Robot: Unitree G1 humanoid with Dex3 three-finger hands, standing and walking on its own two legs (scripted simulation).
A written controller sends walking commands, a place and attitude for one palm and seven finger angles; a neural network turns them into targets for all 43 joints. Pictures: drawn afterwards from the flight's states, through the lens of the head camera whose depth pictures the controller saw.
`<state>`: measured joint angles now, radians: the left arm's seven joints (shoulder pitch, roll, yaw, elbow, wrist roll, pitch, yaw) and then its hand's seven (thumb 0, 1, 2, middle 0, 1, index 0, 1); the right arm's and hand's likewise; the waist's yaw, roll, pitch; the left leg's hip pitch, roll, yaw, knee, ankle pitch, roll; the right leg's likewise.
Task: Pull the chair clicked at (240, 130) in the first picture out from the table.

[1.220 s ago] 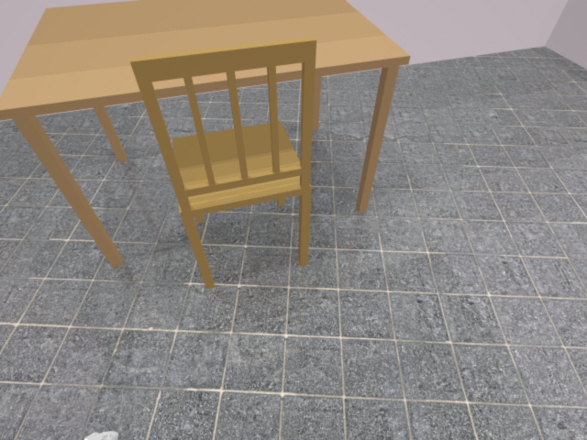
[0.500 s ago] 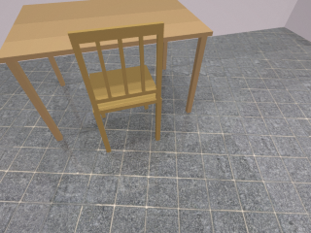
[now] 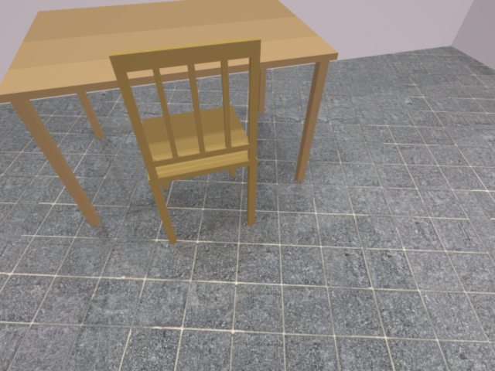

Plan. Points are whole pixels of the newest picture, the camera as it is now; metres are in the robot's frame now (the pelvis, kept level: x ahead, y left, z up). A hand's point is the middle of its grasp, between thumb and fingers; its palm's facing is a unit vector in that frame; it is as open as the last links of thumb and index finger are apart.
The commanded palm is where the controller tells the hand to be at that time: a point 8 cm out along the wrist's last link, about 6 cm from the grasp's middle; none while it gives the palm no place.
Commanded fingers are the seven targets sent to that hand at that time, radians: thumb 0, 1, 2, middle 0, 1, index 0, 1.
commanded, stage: look at it before walking up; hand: left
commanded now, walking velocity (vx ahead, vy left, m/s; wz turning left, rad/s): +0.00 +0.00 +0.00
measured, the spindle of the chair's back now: (197, 112) +0.87 +0.21 -0.08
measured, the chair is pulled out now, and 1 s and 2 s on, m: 0.00 0.00 0.00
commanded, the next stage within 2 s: walk to a spot facing it in 0.22 s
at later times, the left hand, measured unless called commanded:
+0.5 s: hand out of the picture +0.07 +0.24 -0.16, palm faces -0.04 -0.94 -0.33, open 7.4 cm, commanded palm none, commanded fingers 0.00 0.90 0.90 -0.20 -0.30 -0.20 -0.30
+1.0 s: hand out of the picture +0.07 +0.16 -0.16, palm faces -0.22 -0.95 -0.24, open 7.4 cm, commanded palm none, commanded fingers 0.00 0.90 0.90 -0.20 -0.30 -0.20 -0.30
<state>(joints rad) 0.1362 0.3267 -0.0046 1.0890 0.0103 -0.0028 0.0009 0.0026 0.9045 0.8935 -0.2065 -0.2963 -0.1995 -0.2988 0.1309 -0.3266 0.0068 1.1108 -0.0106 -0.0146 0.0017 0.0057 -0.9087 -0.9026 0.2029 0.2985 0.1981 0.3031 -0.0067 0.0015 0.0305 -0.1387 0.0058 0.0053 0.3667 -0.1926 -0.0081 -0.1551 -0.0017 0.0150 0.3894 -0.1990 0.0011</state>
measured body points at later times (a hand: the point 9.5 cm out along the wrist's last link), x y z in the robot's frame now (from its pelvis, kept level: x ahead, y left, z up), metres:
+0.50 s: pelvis +0.00 +0.00 +0.00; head +0.01 -0.01 +0.45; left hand +0.08 +0.29 -0.14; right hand +0.08 -0.29 -0.14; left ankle +0.01 +0.12 -0.75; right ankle +0.01 -0.12 -0.75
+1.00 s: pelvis -0.01 -0.02 +0.00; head +0.01 -0.04 +0.45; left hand +0.08 +0.21 -0.14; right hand +0.00 -0.29 -0.15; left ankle +0.01 +0.14 -0.68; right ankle +0.00 -0.10 -0.75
